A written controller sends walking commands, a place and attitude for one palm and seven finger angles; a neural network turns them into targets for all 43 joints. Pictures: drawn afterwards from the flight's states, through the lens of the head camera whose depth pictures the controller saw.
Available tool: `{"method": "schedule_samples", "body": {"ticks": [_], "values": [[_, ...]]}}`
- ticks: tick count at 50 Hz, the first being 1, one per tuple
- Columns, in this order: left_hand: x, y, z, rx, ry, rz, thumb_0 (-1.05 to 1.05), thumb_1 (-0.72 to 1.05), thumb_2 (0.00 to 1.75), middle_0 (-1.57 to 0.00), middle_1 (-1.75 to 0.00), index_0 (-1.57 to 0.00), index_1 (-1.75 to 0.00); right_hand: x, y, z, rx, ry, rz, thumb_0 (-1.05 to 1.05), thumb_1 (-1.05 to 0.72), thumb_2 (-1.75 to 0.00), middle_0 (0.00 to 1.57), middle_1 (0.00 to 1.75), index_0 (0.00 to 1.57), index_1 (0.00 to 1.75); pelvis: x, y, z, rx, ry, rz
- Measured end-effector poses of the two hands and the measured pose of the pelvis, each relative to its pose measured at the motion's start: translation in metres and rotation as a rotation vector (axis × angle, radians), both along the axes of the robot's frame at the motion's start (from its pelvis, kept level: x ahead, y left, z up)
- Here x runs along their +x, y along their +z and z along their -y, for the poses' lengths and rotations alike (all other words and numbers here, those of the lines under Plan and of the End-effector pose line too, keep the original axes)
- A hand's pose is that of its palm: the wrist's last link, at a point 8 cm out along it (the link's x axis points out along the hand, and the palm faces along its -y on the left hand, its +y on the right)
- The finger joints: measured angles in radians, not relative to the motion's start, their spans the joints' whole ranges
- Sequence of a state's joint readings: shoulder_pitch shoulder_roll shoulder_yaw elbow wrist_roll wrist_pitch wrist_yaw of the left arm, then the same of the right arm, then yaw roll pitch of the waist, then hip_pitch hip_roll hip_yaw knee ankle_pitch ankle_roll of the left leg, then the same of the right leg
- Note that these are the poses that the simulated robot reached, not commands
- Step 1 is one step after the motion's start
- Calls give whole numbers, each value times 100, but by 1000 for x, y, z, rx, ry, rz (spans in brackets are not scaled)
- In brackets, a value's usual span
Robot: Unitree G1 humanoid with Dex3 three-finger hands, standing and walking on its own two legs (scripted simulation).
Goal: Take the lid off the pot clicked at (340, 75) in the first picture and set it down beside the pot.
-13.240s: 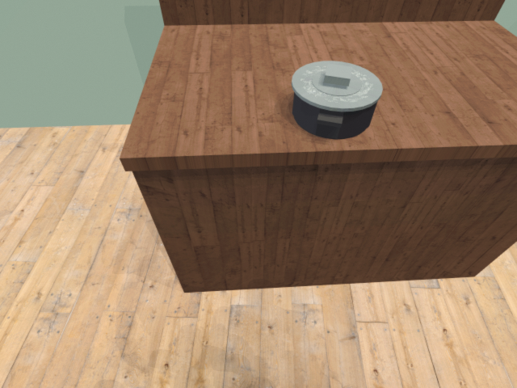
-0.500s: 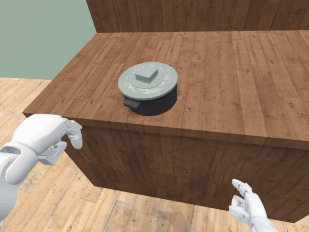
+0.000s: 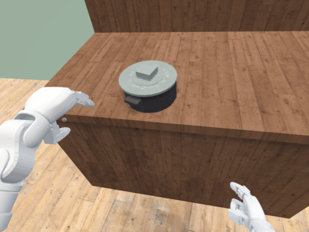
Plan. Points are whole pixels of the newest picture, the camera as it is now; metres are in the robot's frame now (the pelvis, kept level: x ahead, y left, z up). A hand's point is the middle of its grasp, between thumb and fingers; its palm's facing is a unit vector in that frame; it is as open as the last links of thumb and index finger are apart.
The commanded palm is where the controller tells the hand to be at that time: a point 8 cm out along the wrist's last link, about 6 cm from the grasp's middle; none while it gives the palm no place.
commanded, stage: reach forward and open the fingers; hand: left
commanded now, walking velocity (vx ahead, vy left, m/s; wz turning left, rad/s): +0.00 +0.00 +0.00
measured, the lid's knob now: (147, 71) +0.58 +0.10 +0.12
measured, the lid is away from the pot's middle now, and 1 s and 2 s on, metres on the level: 0.00 0.00 0.00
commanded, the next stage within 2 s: move the open hand above the knob in 0.02 s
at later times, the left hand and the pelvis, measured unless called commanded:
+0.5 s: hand (87, 99) +0.36 +0.21 +0.19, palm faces -0.15 -0.02 -0.99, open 10.0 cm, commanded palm +0.34 +0.20 +0.25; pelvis +0.01 -0.01 +0.00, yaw +0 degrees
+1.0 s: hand (114, 79) +0.44 +0.16 +0.19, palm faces -0.20 -0.02 -0.98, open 10.0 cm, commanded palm +0.42 +0.16 +0.25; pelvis +0.03 -0.02 +0.00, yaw +0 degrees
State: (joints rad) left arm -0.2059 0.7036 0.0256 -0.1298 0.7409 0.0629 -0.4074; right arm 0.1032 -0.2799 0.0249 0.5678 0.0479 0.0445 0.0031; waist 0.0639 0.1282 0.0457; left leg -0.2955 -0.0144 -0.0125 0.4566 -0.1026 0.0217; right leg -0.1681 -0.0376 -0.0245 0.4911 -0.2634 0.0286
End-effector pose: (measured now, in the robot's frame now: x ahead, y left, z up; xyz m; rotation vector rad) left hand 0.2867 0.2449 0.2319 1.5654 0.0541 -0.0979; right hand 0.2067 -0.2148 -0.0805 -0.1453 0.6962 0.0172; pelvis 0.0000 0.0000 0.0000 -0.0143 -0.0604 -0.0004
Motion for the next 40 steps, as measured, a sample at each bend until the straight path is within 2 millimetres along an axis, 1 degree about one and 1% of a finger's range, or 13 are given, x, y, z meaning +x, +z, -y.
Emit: {"method": "schedule_samples", "body": {"ticks": [10,13,16,26,31,40], "values": [[16,10,4,-1,28,-13,0,-33,153,-86,-9,-87,-8,4,-2,7,-7,9,-5,1,-90,-90,20,30,20,30,2,0,6,2,7,-4],[23,8,9,-11,31,-26,0,-33,154,-86,-8,-87,-8,5,-4,9,-11,12,-13,1,-90,-90,20,30,20,30,3,-1,8,4,10,-4],[30,8,19,-6,12,-33,0,-33,154,-86,-8,-87,-8,7,-5,11,-12,12,-16,1,-90,-90,20,30,20,30,5,-1,10,5,11,-6],[65,11,39,-13,12,-63,0,-33,154,-86,-8,-87,-8,8,-10,19,-3,-4,-50,1,-90,-90,20,30,20,30,12,-1,14,12,7,-22],[82,10,52,-10,-1,-82,0,-33,154,-86,-8,-87,-8,7,-13,24,-4,-16,-74,1,-90,-90,20,30,19,30,16,-1,15,17,6,-31],[112,12,69,-16,-4,-98,0,-33,154,-86,-8,-87,-8,3,-20,30,1,-43,-122,1,-91,-90,20,30,19,30,24,-2,16,22,2,-52]]}}
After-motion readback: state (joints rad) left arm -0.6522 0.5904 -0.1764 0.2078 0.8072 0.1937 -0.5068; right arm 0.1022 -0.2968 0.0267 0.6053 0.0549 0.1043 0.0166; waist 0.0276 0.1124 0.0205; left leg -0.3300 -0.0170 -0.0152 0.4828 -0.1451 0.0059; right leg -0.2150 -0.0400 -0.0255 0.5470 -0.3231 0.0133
